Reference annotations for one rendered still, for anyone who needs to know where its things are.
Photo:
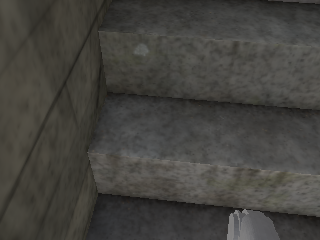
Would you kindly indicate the robot right thigh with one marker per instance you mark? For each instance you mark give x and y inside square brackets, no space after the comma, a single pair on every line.
[251,225]

